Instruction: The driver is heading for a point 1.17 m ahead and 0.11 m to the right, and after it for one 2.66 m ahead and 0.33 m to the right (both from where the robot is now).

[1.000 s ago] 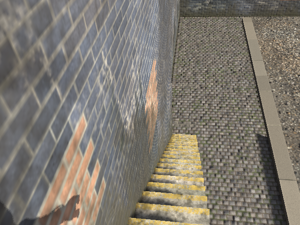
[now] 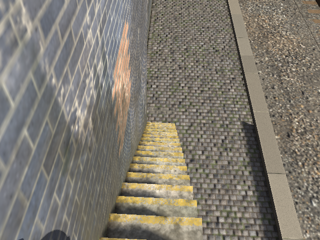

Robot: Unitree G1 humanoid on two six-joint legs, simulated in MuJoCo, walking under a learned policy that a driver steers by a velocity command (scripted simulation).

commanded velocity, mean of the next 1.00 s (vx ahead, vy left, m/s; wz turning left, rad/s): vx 0.50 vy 0.00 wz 0.00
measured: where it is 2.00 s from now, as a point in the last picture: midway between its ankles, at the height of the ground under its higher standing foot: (158, 221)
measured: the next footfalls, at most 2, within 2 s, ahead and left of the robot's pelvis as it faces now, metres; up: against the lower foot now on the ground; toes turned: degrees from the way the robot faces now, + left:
right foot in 0.04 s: +0.13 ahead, -0.12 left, -0.19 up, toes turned +1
left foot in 0.26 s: +0.26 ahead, +0.15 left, -0.20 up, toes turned +1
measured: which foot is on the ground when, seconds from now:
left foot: down 0.00-0.04, up 0.06-0.24, down 0.26-0.48, up 0.50-0.72, down 0.74-1.00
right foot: up 0.00-0.02, down 0.04-0.72, up 0.74-1.00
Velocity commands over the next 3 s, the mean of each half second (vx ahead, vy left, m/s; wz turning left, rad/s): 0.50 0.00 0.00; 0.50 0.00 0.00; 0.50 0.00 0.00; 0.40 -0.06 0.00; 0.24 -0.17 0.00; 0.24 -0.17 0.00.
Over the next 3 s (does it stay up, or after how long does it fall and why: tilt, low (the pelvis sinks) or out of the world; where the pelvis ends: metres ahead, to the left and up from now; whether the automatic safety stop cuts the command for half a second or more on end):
stays up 1.09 -0.20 -0.91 its command is cut before an obstacle after 1.8 s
